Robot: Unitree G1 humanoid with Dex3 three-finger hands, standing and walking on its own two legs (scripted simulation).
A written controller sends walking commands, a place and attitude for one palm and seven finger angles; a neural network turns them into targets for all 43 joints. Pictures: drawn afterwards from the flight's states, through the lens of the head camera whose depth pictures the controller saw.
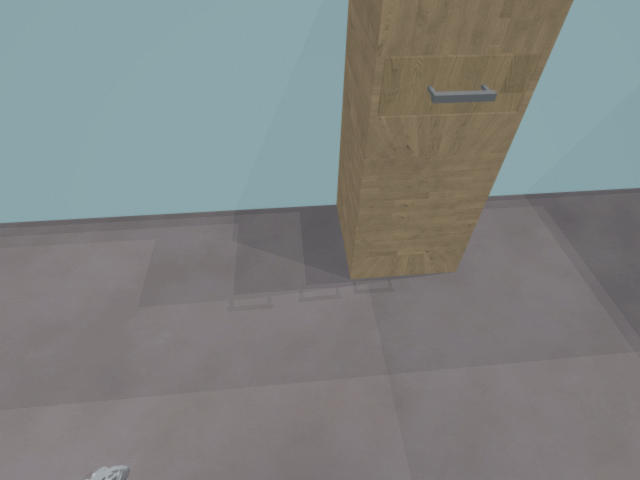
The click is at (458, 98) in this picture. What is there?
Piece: drawer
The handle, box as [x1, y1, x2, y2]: [427, 84, 496, 102]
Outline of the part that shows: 496,93 493,90 490,90 485,84 482,84 482,89 478,91 436,92 431,86 428,86 427,88 431,95 432,102 489,101 494,100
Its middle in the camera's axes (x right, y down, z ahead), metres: +0.35 -0.37 +0.97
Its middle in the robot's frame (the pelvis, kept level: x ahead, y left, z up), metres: +0.99 -0.30 +0.03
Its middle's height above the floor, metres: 0.80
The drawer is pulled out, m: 0.00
